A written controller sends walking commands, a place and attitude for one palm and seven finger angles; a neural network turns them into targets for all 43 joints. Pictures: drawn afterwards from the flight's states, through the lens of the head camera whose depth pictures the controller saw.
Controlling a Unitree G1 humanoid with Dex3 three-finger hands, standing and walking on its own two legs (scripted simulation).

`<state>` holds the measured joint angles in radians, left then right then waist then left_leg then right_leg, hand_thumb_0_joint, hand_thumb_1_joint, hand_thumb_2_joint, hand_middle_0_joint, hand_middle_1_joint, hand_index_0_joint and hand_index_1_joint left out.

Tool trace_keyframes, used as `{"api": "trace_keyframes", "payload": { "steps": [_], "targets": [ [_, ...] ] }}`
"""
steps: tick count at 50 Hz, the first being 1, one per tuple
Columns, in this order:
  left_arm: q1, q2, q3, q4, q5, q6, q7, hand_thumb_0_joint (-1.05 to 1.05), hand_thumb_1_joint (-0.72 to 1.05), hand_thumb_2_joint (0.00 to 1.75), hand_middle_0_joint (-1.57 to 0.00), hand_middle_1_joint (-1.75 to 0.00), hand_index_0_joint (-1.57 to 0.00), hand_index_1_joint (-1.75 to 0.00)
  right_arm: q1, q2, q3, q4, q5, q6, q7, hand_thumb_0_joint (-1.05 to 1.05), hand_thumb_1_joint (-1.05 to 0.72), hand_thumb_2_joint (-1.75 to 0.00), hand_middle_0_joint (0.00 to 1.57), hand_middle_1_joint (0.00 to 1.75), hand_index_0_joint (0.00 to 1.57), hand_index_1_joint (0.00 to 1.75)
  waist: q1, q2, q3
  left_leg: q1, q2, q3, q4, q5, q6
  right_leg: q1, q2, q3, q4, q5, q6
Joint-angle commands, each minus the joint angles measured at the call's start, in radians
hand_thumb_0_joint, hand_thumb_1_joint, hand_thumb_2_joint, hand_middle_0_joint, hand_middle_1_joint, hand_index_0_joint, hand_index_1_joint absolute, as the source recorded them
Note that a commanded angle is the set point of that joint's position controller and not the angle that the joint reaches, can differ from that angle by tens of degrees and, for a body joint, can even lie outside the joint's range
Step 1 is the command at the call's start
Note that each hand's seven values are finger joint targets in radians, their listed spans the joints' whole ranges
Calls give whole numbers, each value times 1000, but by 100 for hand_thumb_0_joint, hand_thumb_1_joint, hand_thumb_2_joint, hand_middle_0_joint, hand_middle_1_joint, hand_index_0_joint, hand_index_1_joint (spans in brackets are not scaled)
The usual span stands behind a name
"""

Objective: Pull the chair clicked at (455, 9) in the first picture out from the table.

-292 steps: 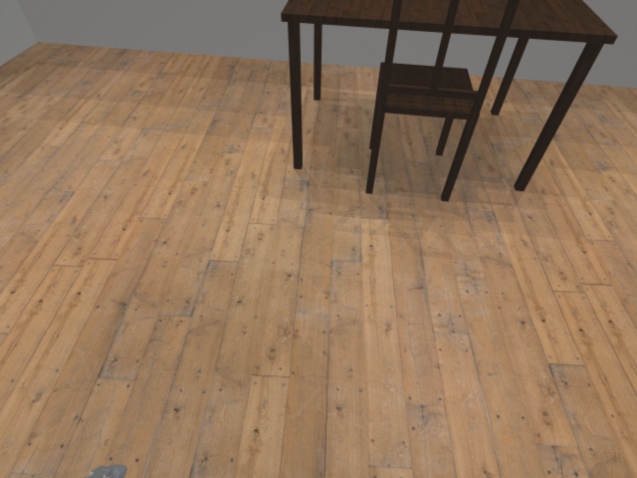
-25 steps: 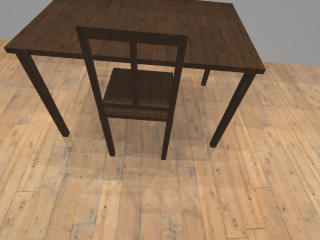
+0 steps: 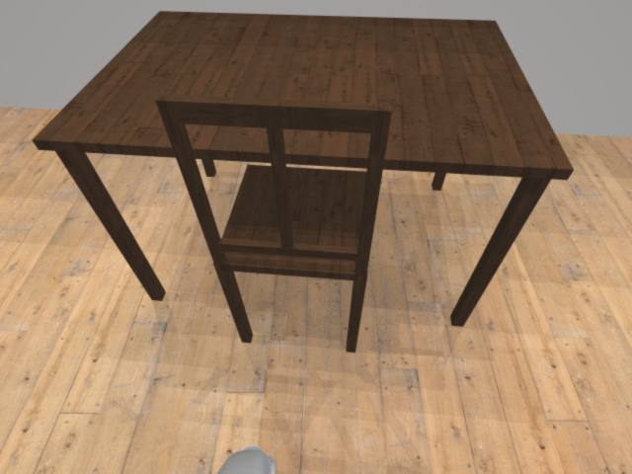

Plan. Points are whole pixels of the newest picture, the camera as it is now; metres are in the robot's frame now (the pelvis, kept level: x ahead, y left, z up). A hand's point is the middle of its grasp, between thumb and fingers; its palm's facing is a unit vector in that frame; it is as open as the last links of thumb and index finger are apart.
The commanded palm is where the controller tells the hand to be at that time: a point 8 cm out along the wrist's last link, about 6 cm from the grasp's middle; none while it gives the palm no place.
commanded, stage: take the last steps up to it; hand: left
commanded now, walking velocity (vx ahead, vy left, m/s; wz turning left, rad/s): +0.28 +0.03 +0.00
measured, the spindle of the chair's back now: (282, 195) +0.64 +0.11 -0.07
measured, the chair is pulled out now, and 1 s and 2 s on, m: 0.00 0.00 0.00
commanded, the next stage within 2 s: come to a stop and stand still in 0.34 s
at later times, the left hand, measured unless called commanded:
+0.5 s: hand (191, 407) +0.25 +0.22 -0.17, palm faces -0.01 -0.97 -0.22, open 7.4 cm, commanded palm none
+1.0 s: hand (173, 411) +0.24 +0.26 -0.18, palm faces +0.00 -0.98 -0.22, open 7.4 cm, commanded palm none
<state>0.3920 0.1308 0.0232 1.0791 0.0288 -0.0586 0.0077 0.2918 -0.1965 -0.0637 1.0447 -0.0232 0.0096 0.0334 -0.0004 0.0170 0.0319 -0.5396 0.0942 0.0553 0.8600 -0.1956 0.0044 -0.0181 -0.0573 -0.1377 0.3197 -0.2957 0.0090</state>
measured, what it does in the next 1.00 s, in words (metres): walks ahead: left foot, then right foot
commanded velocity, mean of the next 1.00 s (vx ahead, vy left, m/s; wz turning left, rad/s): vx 0.00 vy -0.02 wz -0.02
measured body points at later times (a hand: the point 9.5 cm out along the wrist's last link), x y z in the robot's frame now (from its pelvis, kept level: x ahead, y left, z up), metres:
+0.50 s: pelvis +0.17 +0.04 -0.01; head +0.18 +0.03 +0.43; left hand +0.25 +0.27 -0.15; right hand +0.19 -0.18 -0.18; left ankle +0.14 +0.15 -0.75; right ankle +0.21 -0.05 -0.75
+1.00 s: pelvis +0.18 +0.07 -0.01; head +0.22 +0.08 +0.44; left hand +0.24 +0.31 -0.17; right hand +0.21 -0.17 -0.16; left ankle +0.20 +0.16 -0.74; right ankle +0.14 -0.06 -0.71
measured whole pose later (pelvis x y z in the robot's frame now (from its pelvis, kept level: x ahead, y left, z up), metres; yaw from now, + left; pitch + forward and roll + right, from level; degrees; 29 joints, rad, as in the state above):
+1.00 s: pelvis +0.18 +0.07 -0.01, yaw -3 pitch -1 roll +0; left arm 0.17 0.20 0.04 1.05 0.01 0.06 0.03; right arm 0.20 -0.15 -0.03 1.06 -0.02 0.02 -0.05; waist 0.01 -0.03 0.08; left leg -0.22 0.00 0.09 0.46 -0.22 0.04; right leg -0.30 -0.02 0.00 0.82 -0.48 0.02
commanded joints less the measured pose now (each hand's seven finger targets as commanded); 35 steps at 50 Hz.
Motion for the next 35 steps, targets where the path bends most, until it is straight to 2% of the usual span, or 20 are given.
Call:
{"api": "trace_keyframes", "payload": {
  "steps": [1,3,5,6,7,8,9,11,13,15,20,23,24,25,26,27,28,29,31,35],
  "targets": [
    [36,188,42,-9,-2,-19,14,0,90,90,-20,-30,-20,-30,-127,-4,12,-95,4,-41,13,0,-90,-90,20,30,20,30,30,-176,85,53,-21,53,-164,7,6,-90,-223,84,-101,287,-118],
    [33,195,47,1,-1,-10,14,0,90,90,-20,-30,-20,-30,-103,-18,9,-86,3,-50,8,0,-90,-90,20,30,20,30,14,-194,81,160,-38,65,-229,-7,19,-112,-225,85,-34,316,-111],
    [18,174,45,4,-8,-3,14,0,90,90,-20,-30,-20,-30,107,-83,-5,-18,-9,-63,-12,0,-90,-90,20,30,20,30,-81,-56,-46,457,-66,69,-377,45,29,-146,-153,21,282,397,-75],
    [79,121,41,-6,-21,3,8,0,90,90,-20,-30,-20,-30,222,-197,-28,3,-22,-73,-29,0,-90,-90,20,30,20,30,-101,169,-183,683,157,-196,-405,149,94,-323,-45,-30,556,104,-33],
    [65,86,31,-31,-25,0,4,0,90,90,-20,-30,-20,-30,282,-258,-40,15,-9,-62,-41,0,-90,-90,20,30,20,30,-108,306,-225,744,320,-450,-521,238,182,-482,51,8,806,-316,-25],
    [21,88,26,-54,-21,9,10,0,90,90,-20,-30,-20,-30,241,-264,-39,13,0,-55,-52,0,-90,-90,20,30,20,30,-102,239,-206,662,356,-466,-569,78,227,-544,27,97,952,-338,-47],
    [-49,90,30,-56,-20,7,7,0,90,90,-20,-30,-20,-30,152,-209,-34,-8,0,-57,-53,0,-90,-90,20,30,20,30,-90,177,-117,555,331,-407,-589,-6,231,-599,-19,119,991,-244,-54],
    [-73,85,37,-45,-9,10,-9,0,90,90,-20,-30,-20,-30,36,-99,0,-33,-4,-70,-54,0,-90,-90,20,30,20,30,-35,104,8,364,240,-244,-628,10,177,-547,-66,126,914,-111,-40],
    [-13,61,31,-24,-7,29,-10,0,90,90,-20,-30,-20,-30,-15,-70,12,-40,2,-82,-57,0,-90,-90,20,30,20,30,14,94,-5,296,193,-125,-637,130,161,-453,-60,103,800,-84,-26],
    [8,47,29,-25,-5,44,-7,0,90,90,-20,-30,-20,-30,-29,-75,10,-48,2,-81,-57,0,-90,-90,20,30,20,30,28,95,-23,302,184,-81,-648,169,173,-424,-56,92,694,-64,-13],
    [-57,43,21,-68,-2,44,-6,0,90,90,-20,-30,-20,-30,-42,-102,2,-43,-3,-63,-50,0,-90,-90,20,30,20,30,24,79,15,265,192,-69,-621,59,183,-312,-26,58,428,-19,-11],
    [-19,60,20,-50,2,30,2,0,90,90,-20,-30,-20,-30,-45,-73,12,-27,2,-51,-51,0,-90,-90,20,30,20,30,49,0,32,222,130,-28,-471,61,118,-160,11,30,210,130,-7],
    [8,93,19,-38,2,18,11,0,90,90,-20,-30,-20,-30,-37,-41,23,-22,7,-52,-53,0,-90,-90,20,30,20,30,59,-88,21,215,56,25,-366,42,55,-108,-48,129,111,291,-15],
    [2,146,17,-31,0,6,19,0,90,90,-20,-30,-20,-30,-6,-3,34,-23,15,-52,-54,0,-90,-90,20,30,20,30,25,-210,-12,180,-20,51,-301,-97,2,-81,-198,322,67,571,-71],
    [-14,172,13,-32,-14,5,20,0,90,90,-20,-30,-20,-30,19,0,39,-10,17,-42,-57,0,-90,-90,20,30,20,30,5,-176,-50,247,-53,40,-257,-254,-23,-101,-287,353,38,764,-150],
    [-50,193,23,-30,-16,-1,25,0,90,90,-20,-30,-20,-30,29,4,38,2,16,-28,-60,0,-90,-90,20,30,20,30,0,-277,-89,247,-48,18,-213,-324,-33,-65,-278,349,60,974,-182],
    [-66,179,19,-26,-16,2,31,0,90,90,-20,-30,-20,-30,27,-9,30,12,20,-17,-66,0,-90,-90,20,30,20,30,2,-294,-84,243,-43,0,-176,-353,-34,-62,-283,323,79,1102,-197],
    [-95,175,20,-30,-15,9,39,0,90,90,-20,-30,-20,-30,28,-14,28,18,26,-12,-70,0,-90,-90,20,30,20,30,-3,-228,-98,227,-42,-22,-164,-338,-37,-26,-279,297,115,1174,-213],
    [-120,191,31,-38,-12,27,48,0,90,90,-20,-30,-20,-30,12,-7,24,27,31,2,-75,0,-90,-90,20,30,20,30,4,-128,-130,224,-57,-24,-179,-297,-43,24,-263,253,146,1142,-216],
    [-166,211,52,-55,-8,61,50,0,90,90,-20,-30,-20,-30,3,-9,12,11,22,25,-75,0,-90,-90,20,30,20,30,11,-140,-91,227,-71,-11,-198,-230,-51,-34,-255,227,139,958,-210]
  ]
}}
